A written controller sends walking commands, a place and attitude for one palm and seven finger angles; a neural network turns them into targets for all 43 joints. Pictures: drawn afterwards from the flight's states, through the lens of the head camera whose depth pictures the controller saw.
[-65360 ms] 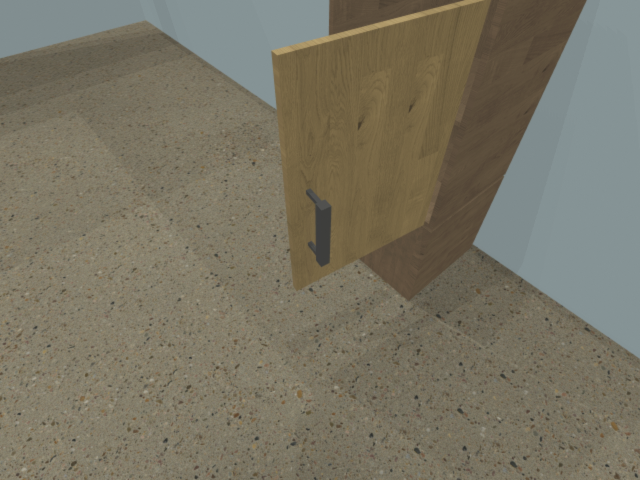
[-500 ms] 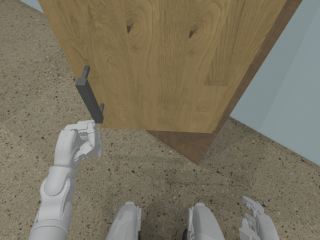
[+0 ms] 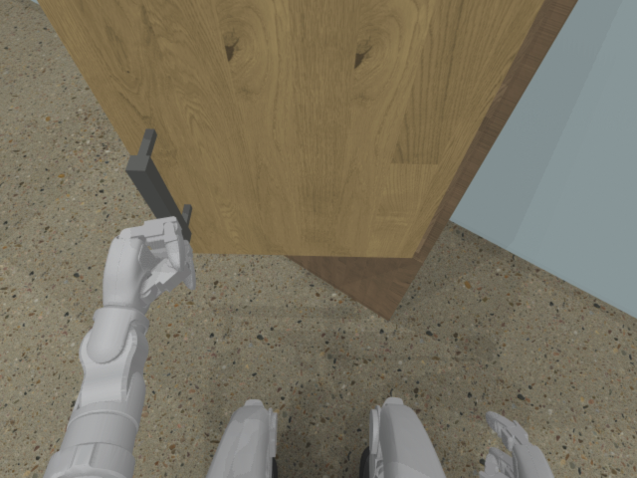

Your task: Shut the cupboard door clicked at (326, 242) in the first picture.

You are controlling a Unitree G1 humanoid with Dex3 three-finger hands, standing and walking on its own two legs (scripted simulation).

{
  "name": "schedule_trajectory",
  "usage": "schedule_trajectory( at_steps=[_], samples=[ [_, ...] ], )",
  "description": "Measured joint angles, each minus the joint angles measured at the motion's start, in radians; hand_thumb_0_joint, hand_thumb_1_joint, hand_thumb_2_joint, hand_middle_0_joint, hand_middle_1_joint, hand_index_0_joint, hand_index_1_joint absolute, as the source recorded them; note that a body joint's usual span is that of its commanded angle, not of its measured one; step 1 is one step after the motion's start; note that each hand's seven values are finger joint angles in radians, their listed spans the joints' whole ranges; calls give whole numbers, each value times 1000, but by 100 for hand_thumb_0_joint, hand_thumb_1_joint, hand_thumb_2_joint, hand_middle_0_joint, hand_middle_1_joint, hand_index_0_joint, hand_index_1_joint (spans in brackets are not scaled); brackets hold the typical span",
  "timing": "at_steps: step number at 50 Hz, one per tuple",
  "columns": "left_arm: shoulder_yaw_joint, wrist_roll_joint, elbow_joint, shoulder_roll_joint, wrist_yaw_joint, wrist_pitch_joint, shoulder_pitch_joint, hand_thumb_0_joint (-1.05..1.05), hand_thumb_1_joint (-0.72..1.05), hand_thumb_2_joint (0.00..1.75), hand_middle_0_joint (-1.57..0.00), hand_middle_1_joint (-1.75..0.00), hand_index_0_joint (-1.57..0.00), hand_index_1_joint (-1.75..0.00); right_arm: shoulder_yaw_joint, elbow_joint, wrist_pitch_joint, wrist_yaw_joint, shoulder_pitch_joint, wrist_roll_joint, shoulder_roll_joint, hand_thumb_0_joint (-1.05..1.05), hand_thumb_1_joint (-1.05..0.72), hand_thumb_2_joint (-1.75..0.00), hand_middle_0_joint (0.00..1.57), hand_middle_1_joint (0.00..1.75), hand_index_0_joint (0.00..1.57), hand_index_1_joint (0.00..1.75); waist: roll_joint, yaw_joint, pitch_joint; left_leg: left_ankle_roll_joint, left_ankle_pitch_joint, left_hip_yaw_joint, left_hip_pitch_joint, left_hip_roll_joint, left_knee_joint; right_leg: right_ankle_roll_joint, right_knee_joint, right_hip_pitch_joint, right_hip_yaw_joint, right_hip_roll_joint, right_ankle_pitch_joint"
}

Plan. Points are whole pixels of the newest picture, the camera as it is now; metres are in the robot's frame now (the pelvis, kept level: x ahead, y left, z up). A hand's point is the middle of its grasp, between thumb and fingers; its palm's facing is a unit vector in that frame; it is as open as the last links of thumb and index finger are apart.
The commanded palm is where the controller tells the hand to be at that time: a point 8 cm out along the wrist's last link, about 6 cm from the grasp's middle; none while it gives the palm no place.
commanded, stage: bring the fist close to the handle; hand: left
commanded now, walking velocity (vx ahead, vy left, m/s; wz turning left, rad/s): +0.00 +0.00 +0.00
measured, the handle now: (167, 193) +0.47 +0.22 +0.03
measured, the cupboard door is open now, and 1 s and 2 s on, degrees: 33 24 12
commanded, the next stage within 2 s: push the door shut along its arc in 0.10 s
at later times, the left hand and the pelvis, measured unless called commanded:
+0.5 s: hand (194, 243) +0.39 +0.17 +0.03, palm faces -0.10 -0.99 -0.05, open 3.1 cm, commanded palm +0.38 +0.22 +0.03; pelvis -0.01 +0.00 -0.01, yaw +0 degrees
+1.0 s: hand (217, 201) +0.45 +0.15 +0.03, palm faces -0.25 -0.97 -0.04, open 3.1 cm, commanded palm +0.45 +0.19 +0.03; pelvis -0.02 +0.01 -0.02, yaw +0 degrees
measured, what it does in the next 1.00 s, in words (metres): stands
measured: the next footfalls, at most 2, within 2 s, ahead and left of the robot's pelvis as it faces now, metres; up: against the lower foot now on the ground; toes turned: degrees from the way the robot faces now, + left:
none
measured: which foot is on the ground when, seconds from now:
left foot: down 0.00-1.00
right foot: down 0.00-1.00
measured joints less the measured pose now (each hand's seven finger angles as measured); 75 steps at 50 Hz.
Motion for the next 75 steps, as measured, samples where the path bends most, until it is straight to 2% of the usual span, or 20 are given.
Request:
schedule_trajectory(
  at_steps=[14, 21, 38, 48, 57, 66, 75],
  samples=[
    [-23, 11, 10, -5, -5, -4, -30, 1, 90, 90, -130, -150, -130, -150, -2, -4, -7, -6, -30, -1, -5, 1, -90, -90, 21, 30, 20, 30, -1, 3, 2, 1, 2, -7, -15, -4, 13, 0, 8, -9, -6, -3, 2],
    [-15, 26, 97, 20, -27, 3, -125, 1, 90, 90, -130, -150, -130, -150, 12, 4, -9, -12, -38, 0, -1, 1, -90, -90, 21, 30, 20, 30, -1, -5, 5, 1, 6, -11, -26, -6, 19, 0, 12, -18, -8, -4, 5],
    [42, 21, 337, 113, -144, 15, -367, 1, 90, 90, -131, -150, -130, -150, 9, 48, 8, -12, 23, 9, -20, 1, -90, -90, 21, 30, 20, 30, 8, -42, 10, 10, 10, -11, -88, -5, 45, 7, 24, -73, -6, -2, 18],
    [30, 56, 459, 145, -163, 22, -517, 1, 90, 90, -130, -150, -130, -150, 13, 65, 17, -4, 37, 2, -22, 1, -90, -90, 21, 30, 20, 30, 12, -78, 15, 17, 14, -11, -134, -7, 63, 12, 32, -114, -4, -3, 27],
    [58, 91, 525, 172, -168, 36, -600, 1, 90, 90, -130, -150, -130, -150, 25, 49, 36, 10, 46, -4, -15, 1, -90, -90, 21, 30, 20, 30, 23, -115, 15, 20, 8, -4, -155, 3, 73, 15, 38, -140, 4, 8, 30],
    [80, 112, 574, 218, -197, 69, -683, 1, 90, 90, -130, -150, -130, -150, 36, 40, 46, 14, 54, -6, -14, 1, -90, -90, 21, 30, 20, 30, 29, -140, 22, 18, 1, -5, -191, 12, 94, 12, 56, -179, 5, 17, 28],
    [84, 121, 591, 259, -242, 115, -753, 0, 89, 91, -130, -150, -130, -150, 38, 49, 39, 9, 56, -5, -20, 1, -90, -90, 21, 30, 20, 30, 29, -152, 28, 15, -4, -15, -230, 18, 117, 9, 73, -214, -3, 23, 26]
  ],
)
